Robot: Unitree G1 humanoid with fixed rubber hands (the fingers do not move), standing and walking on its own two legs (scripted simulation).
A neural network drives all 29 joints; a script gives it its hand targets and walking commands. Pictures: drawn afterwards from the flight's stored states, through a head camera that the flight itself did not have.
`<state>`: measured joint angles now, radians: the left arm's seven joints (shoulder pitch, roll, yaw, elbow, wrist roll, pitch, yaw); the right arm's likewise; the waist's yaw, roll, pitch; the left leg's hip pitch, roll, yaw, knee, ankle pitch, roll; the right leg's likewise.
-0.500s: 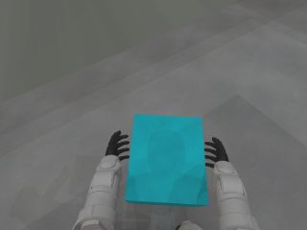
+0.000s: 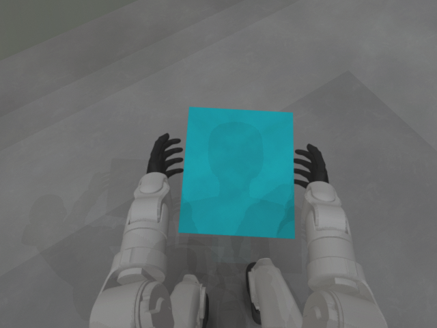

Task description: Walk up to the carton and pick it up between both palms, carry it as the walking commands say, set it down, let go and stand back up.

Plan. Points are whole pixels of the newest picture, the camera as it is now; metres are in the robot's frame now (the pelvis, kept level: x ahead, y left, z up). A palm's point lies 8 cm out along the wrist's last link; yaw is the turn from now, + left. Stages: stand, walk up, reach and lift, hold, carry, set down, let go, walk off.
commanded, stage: set down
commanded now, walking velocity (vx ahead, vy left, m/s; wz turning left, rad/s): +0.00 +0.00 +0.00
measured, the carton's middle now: (236, 175) +0.42 -0.05 -0.14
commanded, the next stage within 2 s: none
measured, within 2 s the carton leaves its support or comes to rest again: neither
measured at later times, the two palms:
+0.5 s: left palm (171, 180) +0.42 +0.10 -0.14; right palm (300, 187) +0.39 -0.19 -0.15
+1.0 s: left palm (183, 180) +0.45 +0.08 -0.22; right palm (297, 189) +0.41 -0.21 -0.24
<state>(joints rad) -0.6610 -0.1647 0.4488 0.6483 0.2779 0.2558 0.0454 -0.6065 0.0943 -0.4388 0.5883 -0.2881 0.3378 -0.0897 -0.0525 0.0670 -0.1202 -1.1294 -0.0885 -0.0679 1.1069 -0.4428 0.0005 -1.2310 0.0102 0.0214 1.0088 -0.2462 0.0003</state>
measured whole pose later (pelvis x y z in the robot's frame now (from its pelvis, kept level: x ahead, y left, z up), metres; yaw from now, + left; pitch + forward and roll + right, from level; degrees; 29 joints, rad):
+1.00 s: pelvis -0.02 +0.01 -0.16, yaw +2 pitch +41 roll +1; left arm -0.93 -0.11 0.40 0.73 0.16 0.25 0.25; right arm -0.87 -0.02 -0.43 0.69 -0.22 0.36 -0.11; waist -0.08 0.07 -0.18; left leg -1.81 -0.13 -0.02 1.73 -0.63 0.00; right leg -1.94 0.00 0.04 1.62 -0.40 0.02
